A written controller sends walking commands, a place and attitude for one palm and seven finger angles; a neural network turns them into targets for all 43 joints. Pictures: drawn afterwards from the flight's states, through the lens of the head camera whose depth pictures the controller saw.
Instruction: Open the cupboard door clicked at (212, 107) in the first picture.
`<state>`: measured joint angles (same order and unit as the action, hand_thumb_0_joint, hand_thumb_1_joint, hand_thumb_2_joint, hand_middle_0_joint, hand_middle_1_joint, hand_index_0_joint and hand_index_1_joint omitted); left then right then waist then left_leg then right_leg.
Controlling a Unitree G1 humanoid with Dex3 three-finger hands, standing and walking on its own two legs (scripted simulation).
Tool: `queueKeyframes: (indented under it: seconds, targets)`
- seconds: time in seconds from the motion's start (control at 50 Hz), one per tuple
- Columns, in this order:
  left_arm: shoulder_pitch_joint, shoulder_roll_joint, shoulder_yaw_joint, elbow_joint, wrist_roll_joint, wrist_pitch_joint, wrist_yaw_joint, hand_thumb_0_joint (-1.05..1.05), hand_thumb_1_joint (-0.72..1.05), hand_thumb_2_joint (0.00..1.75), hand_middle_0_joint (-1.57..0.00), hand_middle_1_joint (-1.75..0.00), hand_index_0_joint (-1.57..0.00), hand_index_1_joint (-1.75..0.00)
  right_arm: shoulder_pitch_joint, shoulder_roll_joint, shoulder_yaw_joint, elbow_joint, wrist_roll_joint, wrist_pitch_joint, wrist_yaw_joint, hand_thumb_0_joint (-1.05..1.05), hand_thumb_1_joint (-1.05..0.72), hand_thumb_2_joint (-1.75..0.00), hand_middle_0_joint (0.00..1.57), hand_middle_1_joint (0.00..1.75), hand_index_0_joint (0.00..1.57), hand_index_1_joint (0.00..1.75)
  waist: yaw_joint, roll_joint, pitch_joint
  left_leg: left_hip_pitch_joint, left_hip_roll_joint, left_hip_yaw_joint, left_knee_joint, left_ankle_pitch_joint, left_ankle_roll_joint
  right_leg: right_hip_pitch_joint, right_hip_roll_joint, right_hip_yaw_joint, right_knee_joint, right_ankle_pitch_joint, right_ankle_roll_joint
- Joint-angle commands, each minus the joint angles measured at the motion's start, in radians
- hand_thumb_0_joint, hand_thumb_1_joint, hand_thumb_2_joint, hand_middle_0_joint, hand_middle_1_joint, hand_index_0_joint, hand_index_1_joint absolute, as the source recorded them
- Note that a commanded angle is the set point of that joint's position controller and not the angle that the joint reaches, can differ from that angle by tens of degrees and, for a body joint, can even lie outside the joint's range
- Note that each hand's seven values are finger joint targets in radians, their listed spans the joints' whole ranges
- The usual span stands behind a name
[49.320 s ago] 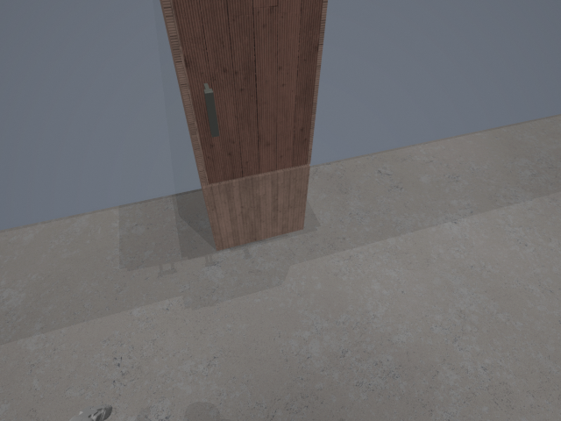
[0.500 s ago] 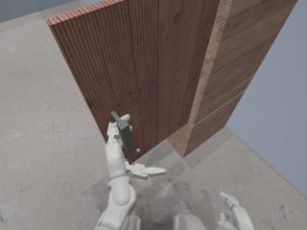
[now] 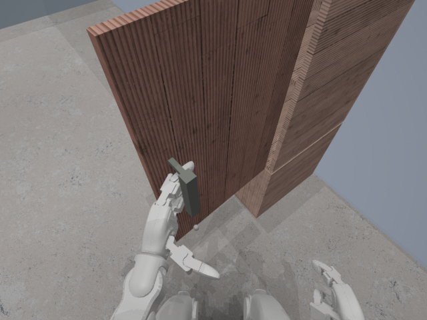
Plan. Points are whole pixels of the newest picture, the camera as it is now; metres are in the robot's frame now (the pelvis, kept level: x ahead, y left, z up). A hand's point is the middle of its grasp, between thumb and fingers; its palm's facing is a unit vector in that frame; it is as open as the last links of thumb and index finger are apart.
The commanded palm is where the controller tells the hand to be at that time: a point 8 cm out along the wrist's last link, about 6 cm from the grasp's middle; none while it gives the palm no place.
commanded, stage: slide the hand sideways off the handle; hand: left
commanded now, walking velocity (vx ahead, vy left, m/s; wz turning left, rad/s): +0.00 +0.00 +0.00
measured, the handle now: (184, 188) +0.35 +0.07 +0.04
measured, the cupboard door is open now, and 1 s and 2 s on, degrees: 94 94 94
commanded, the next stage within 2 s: draw the hand back to the body in 0.82 s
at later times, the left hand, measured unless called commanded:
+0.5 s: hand (168, 252) +0.23 +0.09 +0.04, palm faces -0.11 -0.99 +0.01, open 16.2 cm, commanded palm +0.21 +0.15 +0.04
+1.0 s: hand (144, 269) +0.20 +0.12 +0.04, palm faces -0.11 -0.99 +0.00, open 16.3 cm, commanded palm +0.18 +0.18 +0.06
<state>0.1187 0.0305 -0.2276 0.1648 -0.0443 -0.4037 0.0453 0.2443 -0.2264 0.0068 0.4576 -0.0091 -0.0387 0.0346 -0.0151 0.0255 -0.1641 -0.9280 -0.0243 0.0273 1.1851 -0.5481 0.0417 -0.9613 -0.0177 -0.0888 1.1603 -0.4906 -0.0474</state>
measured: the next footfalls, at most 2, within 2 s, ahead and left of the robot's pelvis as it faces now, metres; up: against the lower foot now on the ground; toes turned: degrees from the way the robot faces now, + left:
none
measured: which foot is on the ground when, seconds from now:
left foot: down 0.00-1.00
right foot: down 0.00-1.00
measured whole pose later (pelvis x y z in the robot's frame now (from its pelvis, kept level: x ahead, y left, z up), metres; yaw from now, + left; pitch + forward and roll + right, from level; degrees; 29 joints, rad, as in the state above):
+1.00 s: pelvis +0.01 -0.01 -0.02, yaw +0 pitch +18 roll -2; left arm 0.54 0.19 -0.05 -0.22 -0.17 -0.41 -0.18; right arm 0.23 -0.22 0.00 0.40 0.01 -0.06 -0.03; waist 0.01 0.03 -0.19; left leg -1.01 0.00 -0.01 1.31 -0.62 0.03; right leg -1.03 0.00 -0.13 1.25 -0.55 -0.06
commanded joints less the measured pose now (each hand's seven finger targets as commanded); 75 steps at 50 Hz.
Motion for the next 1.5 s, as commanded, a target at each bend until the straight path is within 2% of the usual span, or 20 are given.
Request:
queueKeyframes:
  seconds: [0.0, 0.14, 0.22, 0.28, 0.4, 0.5, 0.58, 0.7, 0.76, 0.84, 0.9, 0.98, 1.1, 1.14, 1.26, 1.38, 1.4, 1.42, 1.44, 1.48]
  targets:
    - [-0.014, 0.014, 0.001, -0.281, 0.045, -0.085, 0.024, 0.00, -0.50, 0.30, -0.15, -0.30, -0.15, -0.30, -0.053, -0.100, -0.042, -0.180, -0.005, -0.036, 0.004, 0.00, -0.90, -0.90, 0.20, 0.30, 0.20, 0.30, 0.006, -0.064, -0.254, 0.095, -0.004, -0.070, -0.161, 0.192, -0.021, 0.217, 0.007, 0.066, -0.143, 0.164, -0.003]
    - [0.109, 0.026, -0.001, -0.409, 0.033, -0.084, 0.010, 0.00, -0.50, 0.30, -0.15, -0.30, -0.15, -0.30, -0.047, -0.093, -0.039, -0.207, 0.001, -0.026, -0.005, 0.00, -0.90, -0.90, 0.20, 0.30, 0.20, 0.30, 0.002, -0.029, -0.253, 0.116, 0.001, -0.077, -0.159, 0.229, -0.028, 0.214, 0.015, 0.057, -0.129, 0.200, -0.003]
    - [0.130, 0.037, 0.001, -0.435, 0.019, -0.086, -0.014, 0.00, -0.50, 0.30, -0.15, -0.30, -0.15, -0.30, -0.042, -0.095, -0.036, -0.204, 0.002, -0.033, -0.016, 0.00, -0.90, -0.90, 0.20, 0.30, 0.20, 0.30, -0.021, -0.044, -0.231, 0.101, 0.004, -0.090, -0.142, 0.221, -0.028, 0.182, 0.018, 0.050, -0.119, 0.193, 0.002]
    - [0.199, 0.052, 0.019, -0.465, 0.013, -0.087, -0.030, 0.00, -0.50, 0.30, -0.15, -0.30, -0.15, -0.30, -0.041, -0.094, -0.038, -0.209, 0.002, -0.039, -0.021, 0.00, -0.90, -0.90, 0.20, 0.30, 0.20, 0.30, -0.005, -0.021, -0.254, 0.118, 0.005, -0.095, -0.139, 0.269, -0.034, 0.179, 0.020, 0.044, -0.098, 0.218, -0.001]
    - [0.323, 0.096, 0.067, -0.499, -0.007, -0.070, -0.060, 0.00, -0.50, 0.30, -0.15, -0.30, -0.15, -0.30, -0.030, -0.092, -0.041, -0.228, 0.007, -0.039, -0.027, 0.00, -0.90, -0.90, 0.20, 0.30, 0.20, 0.30, 0.004, -0.058, -0.256, 0.088, 0.002, -0.085, -0.124, 0.277, -0.032, 0.213, 0.022, 0.050, -0.098, 0.251, 0.004]
    - [0.339, 0.124, 0.113, -0.505, -0.033, -0.074, -0.094, 0.00, -0.50, 0.30, -0.15, -0.30, -0.15, -0.30, -0.039, -0.093, -0.039, -0.226, 0.010, -0.046, -0.040, 0.00, -0.90, -0.90, 0.20, 0.30, 0.20, 0.30, -0.001, -0.048, -0.223, 0.044, -0.003, -0.077, -0.105, 0.217, -0.028, 0.198, 0.023, 0.063, -0.109, 0.207, 0.007]
    - [0.376, 0.159, 0.171, -0.540, -0.070, -0.081, -0.127, 0.00, -0.50, 0.30, -0.15, -0.30, -0.15, -0.30, -0.046, -0.095, -0.044, -0.225, 0.014, -0.053, -0.050, 0.00, -0.90, -0.90, 0.20, 0.30, 0.20, 0.30, 0.014, -0.021, -0.257, 0.048, -0.004, -0.075, -0.096, 0.248, -0.030, 0.216, 0.025, 0.067, -0.099, 0.235, 0.006]
    - [0.460, 0.166, 0.178, -0.572, -0.106, -0.091, -0.184, 0.00, -0.50, 0.30, -0.15, -0.30, -0.15, -0.30, -0.044, -0.095, -0.053, -0.224, 0.020, -0.063, -0.056, 0.00, -0.90, -0.90, 0.20, 0.30, 0.20, 0.30, 0.007, -0.012, -0.258, 0.048, -0.002, -0.074, -0.087, 0.267, -0.030, 0.223, 0.025, 0.067, -0.097, 0.263, 0.011]
    - [0.462, 0.208, 0.227, -0.541, -0.127, -0.089, -0.214, 0.00, -0.50, 0.30, -0.15, -0.30, -0.15, -0.30, -0.054, -0.100, -0.054, -0.218, 0.023, -0.062, -0.066, 0.00, -0.90, -0.90, 0.20, 0.30, 0.20, 0.30, 0.001, -0.052, -0.214, -0.016, -0.003, -0.075, -0.068, 0.211, -0.026, 0.221, 0.024, 0.090, -0.116, 0.202, 0.013]
    - [0.414, 0.188, 0.204, -0.572, -0.143, -0.105, -0.233, 0.00, -0.50, 0.30, -0.15, -0.30, -0.15, -0.30, -0.054, -0.107, -0.052, -0.221, 0.023, -0.081, -0.072, 0.00, -0.90, -0.90, 0.20, 0.30, 0.20, 0.30, -0.012, -0.028, -0.216, -0.011, -0.001, -0.076, -0.052, 0.173, -0.024, 0.168, 0.024, 0.089, -0.113, 0.131, 0.013]
    - [0.430, 0.186, 0.191, -0.585, -0.140, -0.100, -0.230, 0.00, -0.50, 0.30, -0.15, -0.30, -0.15, -0.30, -0.052, -0.107, -0.052, -0.223, 0.022, -0.089, -0.070, 0.00, -0.90, -0.90, 0.20, 0.30, 0.20, 0.30, -0.005, 0.002, -0.228, 0.006, -0.001, -0.080, -0.061, 0.179, -0.026, 0.157, 0.026, 0.079, -0.102, 0.127, 0.009]
    - [0.486, 0.274, 0.282, -0.706, -0.145, -0.049, -0.206, 0.00, -0.50, 0.30, -0.15, -0.30, -0.15, -0.30, -0.042, -0.098, -0.054, -0.250, 0.032, -0.067, -0.076, 0.00, -0.90, -0.90, 0.20, 0.30, 0.20, 0.30, 0.036, 0.022, -0.302, 0.082, -0.003, -0.072, -0.121, 0.246, -0.024, 0.273, 0.029, 0.080, -0.137, 0.199, 0.010]
    - [0.491, 0.244, 0.281, -0.676, -0.169, 0.040, -0.207, 0.00, -0.50, 0.30, -0.15, -0.30, -0.15, -0.30, -0.042, -0.101, -0.039, -0.259, 0.048, -0.048, -0.092, 0.00, -0.90, -0.90, 0.20, 0.30, 0.20, 0.30, -0.003, -0.035, -0.152, 0.107, -0.001, -0.072, -0.193, 0.156, -0.020, 0.292, 0.030, 0.076, -0.258, 0.088, 0.026]
    - [0.494, 0.270, 0.310, -0.663, -0.181, 0.048, -0.222, 0.00, -0.50, 0.30, -0.15, -0.30, -0.15, -0.30, -0.036, -0.104, -0.034, -0.255, 0.049, -0.052, -0.096, 0.00, -0.90, -0.90, 0.20, 0.30, 0.20, 0.30, -0.005, -0.042, -0.122, 0.115, 0.000, -0.072, -0.212, 0.141, -0.021, 0.308, 0.027, 0.080, -0.288, 0.063, 0.026]
    - [0.474, 0.329, 0.385, -0.691, -0.222, 0.047, -0.264, 0.00, -0.50, 0.30, -0.15, -0.30, -0.15, -0.30, -0.037, -0.115, -0.026, -0.250, 0.053, -0.078, -0.104, 0.00, -0.90, -0.90, 0.20, 0.30, 0.20, 0.30, 0.005, 0.011, -0.091, 0.184, 0.004, -0.073, -0.264, 0.166, -0.020, 0.357, 0.027, 0.080, -0.340, 0.063, 0.020]
    - [0.519, 0.345, 0.441, -0.714, -0.258, 0.076, -0.291, 0.00, -0.36, 0.36, -0.16, -0.30, -0.16, -0.30, -0.040, -0.111, -0.026, -0.233, 0.066, -0.109, -0.101, 0.00, -0.90, -0.90, 0.20, 0.30, 0.20, 0.30, 0.023, 0.031, -0.103, 0.275, 0.009, -0.076, -0.321, 0.277, -0.025, 0.443, 0.034, 0.051, -0.358, 0.215, 0.020]
    - [0.518, 0.342, 0.435, -0.722, -0.259, 0.085, -0.297, 0.00, -0.32, 0.37, -0.16, -0.30, -0.16, -0.30, -0.041, -0.111, -0.025, -0.231, 0.068, -0.114, -0.100, 0.00, -0.90, -0.90, 0.20, 0.30, 0.20, 0.30, 0.020, 0.044, -0.092, 0.295, 0.010, -0.077, -0.333, 0.289, -0.025, 0.442, 0.037, 0.042, -0.362, 0.232, 0.021]
    - [0.540, 0.483, 0.474, -0.810, -0.107, 0.163, -0.140, 0.00, -0.29, 0.39, -0.16, -0.30, -0.16, -0.30, -0.039, -0.108, -0.033, -0.240, 0.049, -0.090, -0.134, 0.00, -0.90, -0.90, 0.20, 0.30, 0.20, 0.30, 0.084, 0.054, -0.130, 0.333, 0.035, -0.061, -0.406, 0.315, -0.022, 0.501, 0.006, 0.093, -0.410, 0.234, 0.009]
    - [0.582, 0.390, 0.422, -0.822, -0.088, 0.216, -0.067, 0.00, -0.26, 0.40, -0.16, -0.30, -0.16, -0.30, -0.037, -0.086, -0.021, -0.241, 0.046, -0.084, -0.143, 0.00, -0.90, -0.90, 0.20, 0.30, 0.20, 0.30, 0.056, 0.081, -0.079, 0.353, 0.030, -0.060, -0.430, 0.316, -0.026, 0.500, 0.003, 0.082, -0.434, 0.235, 0.012]
    - [0.614, 0.344, 0.378, -0.798, -0.043, 0.286, 0.011, 0.00, -0.18, 0.43, -0.16, -0.30, -0.16, -0.30, -0.026, -0.082, -0.015, -0.212, 0.043, -0.069, -0.147, 0.00, -0.90, -0.90, 0.20, 0.30, 0.20, 0.30, 0.044, 0.075, -0.021, 0.386, 0.043, -0.068, -0.456, 0.360, -0.024, 0.519, 0.003, 0.058, -0.456, 0.257, 0.017]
